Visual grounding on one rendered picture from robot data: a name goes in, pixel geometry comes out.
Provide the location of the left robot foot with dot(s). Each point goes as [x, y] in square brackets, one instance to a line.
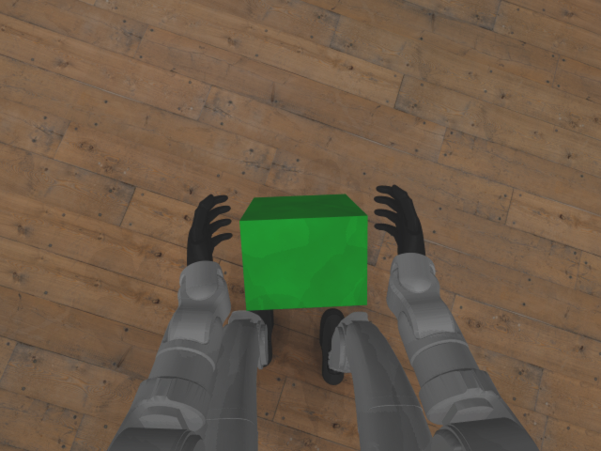
[267, 316]

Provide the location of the carton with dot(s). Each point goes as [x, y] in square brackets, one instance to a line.
[304, 251]

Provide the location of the right robot shin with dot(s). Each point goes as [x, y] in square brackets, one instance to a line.
[331, 354]

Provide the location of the robot right upper arm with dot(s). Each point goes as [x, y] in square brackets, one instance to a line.
[498, 434]

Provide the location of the robot left forearm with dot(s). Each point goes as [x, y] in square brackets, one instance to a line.
[175, 395]

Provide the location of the robot right forearm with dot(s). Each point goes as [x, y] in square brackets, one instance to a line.
[453, 388]

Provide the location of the robot left upper arm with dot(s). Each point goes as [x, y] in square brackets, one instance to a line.
[157, 439]

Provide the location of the left robot hand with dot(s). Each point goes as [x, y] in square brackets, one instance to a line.
[200, 244]

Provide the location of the right robot hand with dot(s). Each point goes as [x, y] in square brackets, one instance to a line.
[408, 231]

